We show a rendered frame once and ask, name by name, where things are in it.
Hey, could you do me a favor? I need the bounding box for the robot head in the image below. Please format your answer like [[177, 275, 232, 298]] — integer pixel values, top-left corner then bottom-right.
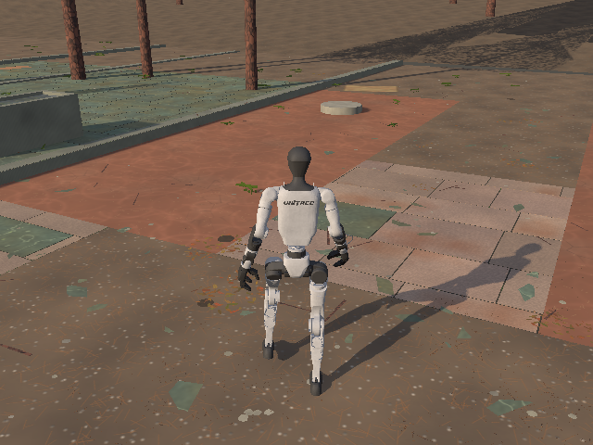
[[283, 146, 314, 191]]

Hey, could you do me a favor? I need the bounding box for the robot left upper arm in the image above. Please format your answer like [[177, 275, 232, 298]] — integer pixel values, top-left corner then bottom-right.
[[253, 186, 280, 239]]

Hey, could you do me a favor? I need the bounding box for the robot right upper arm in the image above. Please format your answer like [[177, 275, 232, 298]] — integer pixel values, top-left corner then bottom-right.
[[317, 187, 343, 237]]

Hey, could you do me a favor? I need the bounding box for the right robot forearm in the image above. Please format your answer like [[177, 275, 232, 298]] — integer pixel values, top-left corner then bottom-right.
[[333, 223, 348, 254]]

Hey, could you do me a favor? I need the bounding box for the left robot forearm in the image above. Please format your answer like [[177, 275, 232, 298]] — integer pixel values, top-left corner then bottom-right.
[[241, 225, 262, 269]]

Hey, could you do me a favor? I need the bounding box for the right robot foot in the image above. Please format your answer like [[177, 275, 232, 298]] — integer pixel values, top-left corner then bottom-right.
[[309, 371, 322, 396]]

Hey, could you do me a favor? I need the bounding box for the robot left hand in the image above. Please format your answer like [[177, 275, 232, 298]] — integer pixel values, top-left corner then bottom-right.
[[237, 265, 259, 291]]

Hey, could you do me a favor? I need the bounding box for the robot right hand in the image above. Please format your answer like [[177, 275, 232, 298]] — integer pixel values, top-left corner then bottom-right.
[[327, 250, 349, 267]]

